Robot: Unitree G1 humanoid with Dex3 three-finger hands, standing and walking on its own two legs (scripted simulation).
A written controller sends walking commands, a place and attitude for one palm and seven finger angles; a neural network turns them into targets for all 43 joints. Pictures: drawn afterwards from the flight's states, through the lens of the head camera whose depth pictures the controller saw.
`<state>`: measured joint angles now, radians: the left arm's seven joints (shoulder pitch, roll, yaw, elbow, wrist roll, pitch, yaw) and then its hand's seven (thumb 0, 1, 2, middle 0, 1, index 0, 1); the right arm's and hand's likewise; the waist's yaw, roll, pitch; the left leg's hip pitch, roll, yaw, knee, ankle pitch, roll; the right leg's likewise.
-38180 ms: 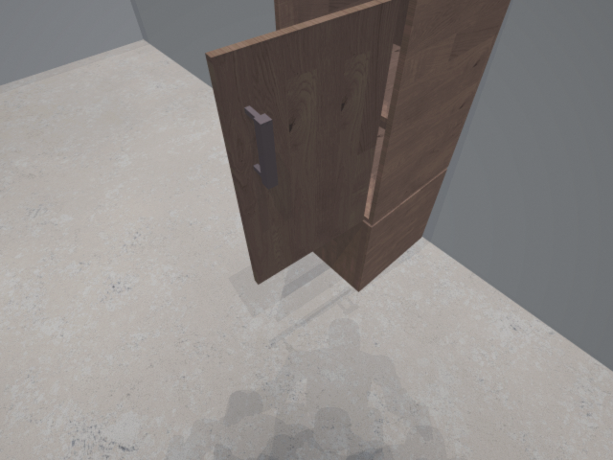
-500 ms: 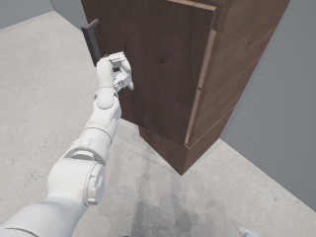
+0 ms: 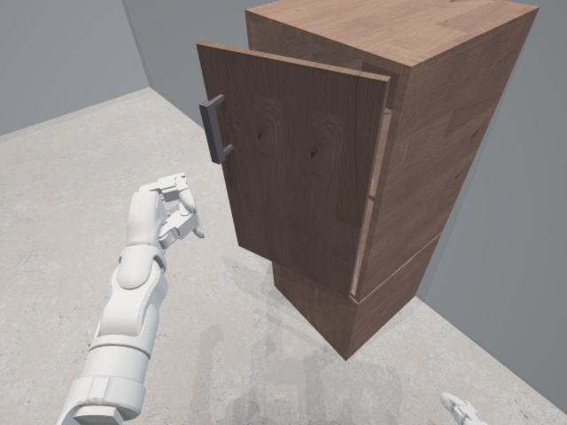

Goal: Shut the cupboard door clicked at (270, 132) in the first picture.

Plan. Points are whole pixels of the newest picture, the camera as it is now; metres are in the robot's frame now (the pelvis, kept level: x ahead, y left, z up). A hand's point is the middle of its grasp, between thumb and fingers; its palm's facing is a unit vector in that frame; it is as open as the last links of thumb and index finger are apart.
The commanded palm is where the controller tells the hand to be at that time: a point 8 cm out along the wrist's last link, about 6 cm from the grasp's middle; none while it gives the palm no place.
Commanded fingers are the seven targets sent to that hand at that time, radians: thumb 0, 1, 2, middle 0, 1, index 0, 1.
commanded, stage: draw the hand back to the body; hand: left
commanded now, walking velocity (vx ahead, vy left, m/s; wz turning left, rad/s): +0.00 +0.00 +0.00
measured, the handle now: (218, 129) +0.66 +0.16 +0.10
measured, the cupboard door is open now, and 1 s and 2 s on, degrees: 20 20 20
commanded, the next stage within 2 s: step back with the hand held close in 1.04 s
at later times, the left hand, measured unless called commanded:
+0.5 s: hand (65, 289) +0.23 +0.25 +0.16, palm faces +0.37 -0.87 -0.32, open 4.9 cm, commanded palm +0.18 +0.29 +0.18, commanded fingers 0.00 0.90 0.90 -0.39 -0.51 -0.39 -0.51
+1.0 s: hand (22, 308) +0.20 +0.27 +0.17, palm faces +0.47 -0.78 -0.40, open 7.4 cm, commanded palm +0.15 +0.31 +0.19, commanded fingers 0.00 0.90 0.90 -0.20 -0.30 -0.20 -0.30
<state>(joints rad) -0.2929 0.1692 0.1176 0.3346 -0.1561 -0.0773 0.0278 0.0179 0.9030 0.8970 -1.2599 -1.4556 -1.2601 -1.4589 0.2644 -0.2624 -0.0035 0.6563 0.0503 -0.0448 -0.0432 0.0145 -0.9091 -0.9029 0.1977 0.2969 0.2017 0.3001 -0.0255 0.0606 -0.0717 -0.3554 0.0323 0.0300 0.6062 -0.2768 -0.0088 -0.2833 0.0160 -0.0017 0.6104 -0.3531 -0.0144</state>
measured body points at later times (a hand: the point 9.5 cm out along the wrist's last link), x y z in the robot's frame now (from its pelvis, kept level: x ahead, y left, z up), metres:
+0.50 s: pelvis +0.00 +0.01 +0.02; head -0.02 -0.02 +0.46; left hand +0.21 +0.29 +0.18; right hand +0.19 -0.19 -0.08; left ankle +0.02 +0.13 -0.73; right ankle -0.02 -0.11 -0.73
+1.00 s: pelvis +0.02 +0.01 +0.02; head -0.01 -0.02 +0.46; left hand +0.17 +0.31 +0.20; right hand +0.22 -0.21 -0.07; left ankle +0.02 +0.13 -0.73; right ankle -0.02 -0.11 -0.73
